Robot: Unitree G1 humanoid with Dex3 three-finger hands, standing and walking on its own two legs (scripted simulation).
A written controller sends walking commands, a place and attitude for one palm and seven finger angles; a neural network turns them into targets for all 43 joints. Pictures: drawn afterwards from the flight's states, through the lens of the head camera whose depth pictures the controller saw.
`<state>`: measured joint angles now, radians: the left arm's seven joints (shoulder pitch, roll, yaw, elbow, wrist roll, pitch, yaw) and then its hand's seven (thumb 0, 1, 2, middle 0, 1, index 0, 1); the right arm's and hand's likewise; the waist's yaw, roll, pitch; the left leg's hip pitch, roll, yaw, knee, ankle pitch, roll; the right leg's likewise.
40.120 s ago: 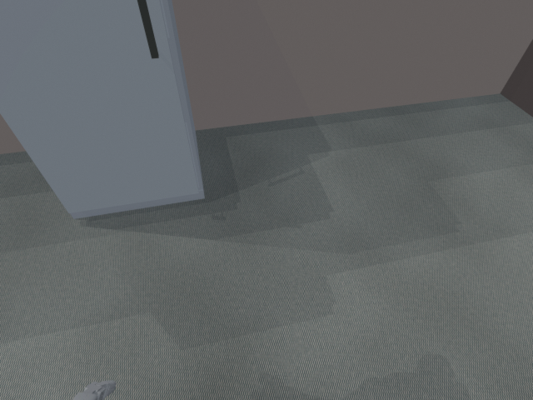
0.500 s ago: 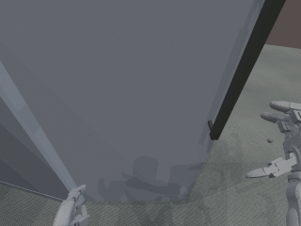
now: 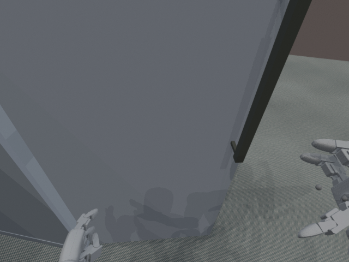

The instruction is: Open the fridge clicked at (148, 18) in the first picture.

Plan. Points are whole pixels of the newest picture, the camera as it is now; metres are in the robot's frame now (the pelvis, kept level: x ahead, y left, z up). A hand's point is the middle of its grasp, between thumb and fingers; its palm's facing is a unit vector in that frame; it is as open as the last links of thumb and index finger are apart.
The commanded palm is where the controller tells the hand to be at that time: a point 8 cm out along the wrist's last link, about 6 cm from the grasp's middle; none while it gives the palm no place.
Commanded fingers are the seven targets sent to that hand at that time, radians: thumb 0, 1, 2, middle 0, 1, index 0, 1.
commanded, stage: draw the hand back to the body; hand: right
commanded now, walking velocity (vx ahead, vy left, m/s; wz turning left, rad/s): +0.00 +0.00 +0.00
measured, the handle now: (256, 94) +0.40 -0.18 +0.23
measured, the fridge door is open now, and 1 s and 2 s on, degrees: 75 75 75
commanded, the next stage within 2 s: step back with the hand held close in 1.50 s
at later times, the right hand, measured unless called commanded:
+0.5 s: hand (324, 194) +0.20 -0.25 +0.16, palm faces +0.22 +0.95 -0.22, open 14.3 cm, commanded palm +0.16 -0.29 +0.18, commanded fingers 0.00 0.19 -0.38 0.24 0.94 0.24 0.94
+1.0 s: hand (335, 184) +0.21 -0.27 +0.18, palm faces +0.44 +0.82 -0.37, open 9.9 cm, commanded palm +0.16 -0.30 +0.19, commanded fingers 0.00 -0.72 -0.81 0.21 0.41 0.21 0.41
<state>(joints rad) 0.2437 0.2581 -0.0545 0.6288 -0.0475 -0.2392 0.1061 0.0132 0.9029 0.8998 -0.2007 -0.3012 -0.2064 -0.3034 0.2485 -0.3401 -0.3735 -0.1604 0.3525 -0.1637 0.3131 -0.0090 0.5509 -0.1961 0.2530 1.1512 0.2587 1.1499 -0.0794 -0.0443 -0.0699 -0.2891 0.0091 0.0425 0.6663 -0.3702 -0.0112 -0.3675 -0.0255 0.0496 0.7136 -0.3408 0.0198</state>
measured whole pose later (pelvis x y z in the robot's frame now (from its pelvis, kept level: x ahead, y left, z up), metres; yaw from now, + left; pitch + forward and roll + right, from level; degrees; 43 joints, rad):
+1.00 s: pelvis +0.01 -0.01 +0.02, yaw +1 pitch -5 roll +0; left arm 0.21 0.23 -0.04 0.67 0.01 -0.18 0.10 0.01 0.90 0.90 -0.20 -0.30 -0.21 -0.30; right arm 0.43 -0.35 -0.33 -0.35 0.07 -0.07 -0.10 0.00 -0.37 -0.64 0.23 0.61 0.23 0.61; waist -0.08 -0.05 -0.01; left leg -0.09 0.03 0.01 0.46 -0.29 -0.02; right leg -0.14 -0.01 0.01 0.48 -0.26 0.00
